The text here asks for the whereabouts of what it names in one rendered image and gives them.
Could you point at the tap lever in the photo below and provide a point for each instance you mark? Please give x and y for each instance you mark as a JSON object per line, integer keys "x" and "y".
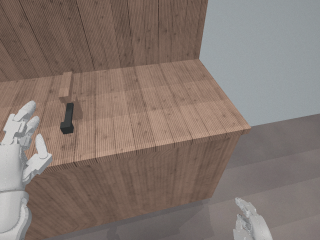
{"x": 67, "y": 126}

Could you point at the left robot forearm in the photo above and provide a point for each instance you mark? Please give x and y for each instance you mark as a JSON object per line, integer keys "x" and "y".
{"x": 15, "y": 216}

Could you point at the robot right hand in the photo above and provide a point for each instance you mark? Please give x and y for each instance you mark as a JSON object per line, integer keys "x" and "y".
{"x": 255, "y": 227}

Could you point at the counter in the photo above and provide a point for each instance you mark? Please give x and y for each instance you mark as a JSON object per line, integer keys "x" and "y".
{"x": 152, "y": 128}

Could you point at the robot left hand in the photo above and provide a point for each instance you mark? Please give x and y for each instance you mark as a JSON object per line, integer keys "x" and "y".
{"x": 18, "y": 131}

